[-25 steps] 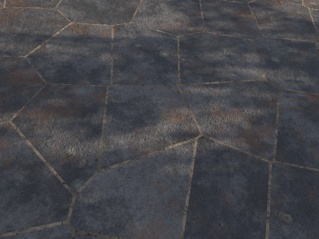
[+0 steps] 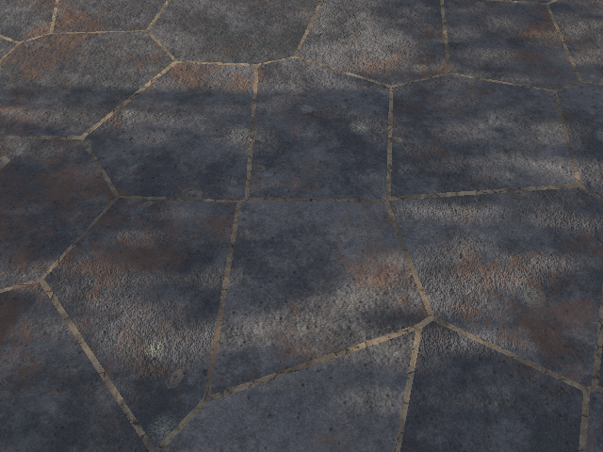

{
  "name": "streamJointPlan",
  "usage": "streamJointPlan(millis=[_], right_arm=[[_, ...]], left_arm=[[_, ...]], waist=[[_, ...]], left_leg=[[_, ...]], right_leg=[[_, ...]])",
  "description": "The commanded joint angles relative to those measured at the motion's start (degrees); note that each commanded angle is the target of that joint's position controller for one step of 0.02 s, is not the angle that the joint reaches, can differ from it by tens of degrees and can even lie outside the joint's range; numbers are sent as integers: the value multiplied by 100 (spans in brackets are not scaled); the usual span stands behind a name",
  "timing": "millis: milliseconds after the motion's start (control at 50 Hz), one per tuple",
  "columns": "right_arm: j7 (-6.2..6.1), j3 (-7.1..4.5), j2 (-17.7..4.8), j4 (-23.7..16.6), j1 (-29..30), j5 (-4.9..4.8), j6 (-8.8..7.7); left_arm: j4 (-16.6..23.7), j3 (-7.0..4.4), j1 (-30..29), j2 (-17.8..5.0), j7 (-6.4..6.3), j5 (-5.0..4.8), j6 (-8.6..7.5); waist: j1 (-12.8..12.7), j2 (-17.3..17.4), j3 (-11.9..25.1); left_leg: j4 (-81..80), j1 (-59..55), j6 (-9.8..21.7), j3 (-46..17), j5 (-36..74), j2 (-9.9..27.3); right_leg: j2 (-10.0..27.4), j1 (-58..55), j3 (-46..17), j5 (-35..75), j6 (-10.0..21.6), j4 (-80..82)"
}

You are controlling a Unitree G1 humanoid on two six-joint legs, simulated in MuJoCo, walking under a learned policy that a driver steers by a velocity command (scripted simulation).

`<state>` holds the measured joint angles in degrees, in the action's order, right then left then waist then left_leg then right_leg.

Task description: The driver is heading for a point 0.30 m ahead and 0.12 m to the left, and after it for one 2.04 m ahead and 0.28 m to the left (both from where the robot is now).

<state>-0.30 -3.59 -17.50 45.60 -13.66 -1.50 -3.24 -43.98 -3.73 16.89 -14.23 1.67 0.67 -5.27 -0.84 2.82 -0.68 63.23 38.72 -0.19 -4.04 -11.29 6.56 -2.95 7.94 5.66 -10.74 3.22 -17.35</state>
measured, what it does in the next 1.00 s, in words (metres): walks ahead, turning left: left foot, then right foot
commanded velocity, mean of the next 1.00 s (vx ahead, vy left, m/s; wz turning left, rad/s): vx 0.18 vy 0.00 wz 0.31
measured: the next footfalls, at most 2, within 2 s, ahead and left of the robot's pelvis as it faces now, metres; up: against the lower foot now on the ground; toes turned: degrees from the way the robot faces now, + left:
left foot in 0.28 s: +0.33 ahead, +0.16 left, +0.00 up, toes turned +12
right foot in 0.74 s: +0.40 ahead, -0.07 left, +0.00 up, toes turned +20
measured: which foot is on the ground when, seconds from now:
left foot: up 0.00-0.26, down 0.28-1.00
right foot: down 0.00-0.26, up 0.28-0.72, down 0.74-1.00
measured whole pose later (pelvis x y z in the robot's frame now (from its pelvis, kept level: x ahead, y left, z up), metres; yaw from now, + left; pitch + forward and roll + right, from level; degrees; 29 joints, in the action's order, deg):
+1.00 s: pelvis +0.32 +0.04 -0.01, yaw +19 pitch +0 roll +0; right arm 0.0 -1.8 -13.5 40.8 -11.5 1.0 1.0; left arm -42.7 -1.6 10.1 -13.0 -1.1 0.7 -1.3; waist 0.1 0.5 -0.9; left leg 32.8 15.7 1.1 -5.9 -16.8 -4.0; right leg 0.2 15.8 -1.4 -17.0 -0.6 -32.8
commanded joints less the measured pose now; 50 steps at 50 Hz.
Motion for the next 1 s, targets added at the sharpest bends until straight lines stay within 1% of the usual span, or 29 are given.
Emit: streamJointPlan(millis=[20, 60, 140, 180, 220, 240, 260, 280, 300, 320, 340, 360, 380, 420, 460, 500, 540, 620, 680, 700, 720, 740, 760, 780, 800, 820, 860, 920, 1000], right_arm=[[17, -39, -156, -288, -165, 33, -4], [101, 1, -96, -399, 231, 44, -43], [260, 77, -10, -760, 1015, 39, -50], [346, 51, -83, -966, 1199, 89, -57], [415, -47, -272, -1060, 936, 129, -59], [423, -143, -442, -972, 416, 122, -52], [376, -298, -720, -791, -393, 120, -55], [242, -452, -1194, -733, -941, 132, -19], [174, -470, -1752, -919, -608, 222, -12], [195, -407, -1397, -1135, -856, 213, 6], [205, -334, -1120, -1178, -509, 199, 15], [184, -284, -886, -1175, -180, 81, 44], [145, -231, -729, -1231, 106, 41, 91], [111, -224, -726, -1336, 392, 188, 142], [83, -225, -750, -1316, 479, 227, 120], [27, -219, -767, -1240, 410, 204, 133], [-29, -193, -735, -1205, 433, 183, 198], [-57, -129, -650, -1167, 513, 232, 305], [-6, -61, -531, -1076, 457, 245, 331], [5, -18, -450, -1052, 496, 225, 335], [10, 37, -334, -1014, 500, 194, 336], [11, 91, -188, -948, 255, 222, 303], [19, 106, -118, -922, -127, 331, 253], [27, 98, -76, -933, -279, 287, 229], [20, 72, -273, -911, -35, 328, 242], [15, 39, -315, -956, 286, 313, 283], [6, 18, -322, -963, 410, 301, 393], [15, 28, -208, -935, 386, 251, 374], [8, 21, -118, -878, 354, 229, 320]], left_arm=[[269, -163, -376, -671, -68, 22, -173], [210, -173, -374, -759, -108, -2, -168], [-33, -233, 25, -974, -174, -92, -77], [-77, -256, -18, -1060, -224, -129, 54], [-41, -293, -95, -1234, -315, -158, 187], [-7, -308, -154, -1291, -360, -163, 251], [46, -285, -256, -1257, -392, -188, 289], [153, -196, -90, -1052, -399, -89, 247], [334, 65, 825, -265, -266, 172, 134], [243, 1, 536, -875, -172, 21, 15], [444, -57, -140, -1046, -163, -188, 7], [526, -24, -389, -952, -226, -146, 34], [500, -41, -487, -953, -299, -69, 109], [508, -82, -291, -981, -345, -34, 297], [387, -37, -47, -804, -387, -8, 377], [379, -7, -128, -719, -434, 15, 415], [399, 8, -295, -687, -443, -3, 458], [509, 2, -742, -691, -418, -58, 513], [560, -6, -855, -680, -367, -54, 452], [543, -2, -778, -623, -339, -44, 414], [496, 15, -639, -542, -302, -19, 366], [508, 3, -593, -680, -286, 64, 325], [583, -82, -580, -1135, -314, 124, 322], [462, -58, -817, -1009, -309, 124, 353], [537, 30, -1000, -617, -280, 67, 351], [513, 39, -977, -557, -263, 42, 347], [518, 3, -900, -725, -248, 24, 306], [464, 19, -693, -643, -284, 5, 293], [479, 29, -693, -570, -313, -13, 348]], waist=[[189, -599, -179], [60, -557, -269], [-267, -398, -501], [-240, -429, -541], [-43, -696, -142], [218, -795, 203], [652, -681, 626], [862, -6, 1147], [16, 1411, 1967], [597, 539, 3156], [635, 162, 2448], [438, -280, 1642], [265, -367, 1110], [-75, -89, 829], [-182, 6, 902], [-129, 57, 1043], [-63, 156, 1116], [135, 393, 812], [217, 508, 637], [126, 473, 622], [-15, 406, 595], [34, 204, 624], [339, -621, 735], [618, -1520, 697], [454, -1336, 608], [305, -1211, 514], [163, -908, 295], [82, -621, 311], [23, -350, 409]], left_leg=[[-645, 190, -30, -324, 987, 92], [-1506, -5, 30, -81, 1641, 10], [-2407, 191, 202, 212, 1728, -48], [-2727, 209, 307, 446, 1314, -180], [-2780, -413, 451, 813, 772, -555], [-2830, -1057, 554, 951, 602, -803], [-3251, -2176, 731, 940, 1033, -1035], [-3350, -3723, 1052, -2, 2880, -429], [-2980, -5860, 2319, -2679, 5071, 1269], [-3511, -6057, 2630, -3541, 4409, 1514], [-3693, -5499, 2299, -2730, 3986, 1211], [-3829, -4626, 1992, -2187, 3464, 900], [-4023, -3764, 1832, -1856, 3222, 698], [-4348, -2594, 1744, -1597, 3046, 447], [-4344, -2212, 1727, -1204, 3577, 348], [-4268, -2229, 1671, -1043, 3702, 303], [-4264, -2238, 1535, -979, 2982, 216], [-4411, -2041, 1382, -1152, 956, 144], [-4194, -2146, 1359, -1400, 675, 221], [-4022, -2163, 1280, -1413, 768, 186], [-3855, -2093, 1106, -1357, 813, 59], [-3685, -1968, 803, -1285, 562, -155], [-3091, -1707, 484, -861, -316, -655], [-3117, -1837, 241, -262, -943, -928], [-3257, -2205, 108, -237, -687, -787], [-3337, -2310, 103, -226, -331, -806], [-3410, -2227, 207, -375, 48, -771], [-3463, -2224, 311, -485, 405, -695], [-3442, -2235, 274, -526, 678, -667]], right_leg=[[1547, 178, -539, 1663, 863, 1021], [1452, 148, -183, 1651, 730, 1075], [1742, -610, 51, 1687, 653, 1013], [1807, -998, 227, 2752, 519, 535], [1770, -1225, 362, 4597, 328, -306], [1677, -1210, 418, 5204, 217, -1051], [1442, -848, 519, 5039, 22, -2188], [1059, 331, 556, 3090, -335, -3910], [-30, 2717, 24, -2861, -748, -6222], [-47, 2861, -1200, -2943, -676, -6844], [244, 3146, -1276, -2396, -557, -6659], [462, 3300, -1136, -1920, -541, -6166], [607, 3153, -1081, -1678, -583, -5808], [638, 2450, -1064, -1415, -622, -5369], [591, 2180, -932, -1224, -734, -4887], [568, 2167, -918, -913, -828, -4425], [598, 2093, -949, -527, -859, -4001], [607, 1795, -955, -248, -809, -3054], [533, 1456, -893, -536, -697, -2300], [487, 1175, -826, -397, -619, -1790], [449, 713, -751, 201, -513, -974], [748, 239, -1065, 950, -372, -631], [1501, -153, -1728, 2138, -46, -688], [1733, 299, -2045, 1743, 443, -626], [1553, 633, -1979, 1036, 441, -512], [1231, 694, -1703, 486, 187, -587], [931, 705, -1344, 114, -80, -733], [770, 520, -1140, 407, -159, -990], [693, 288, -1067, 737, -127, -1175]])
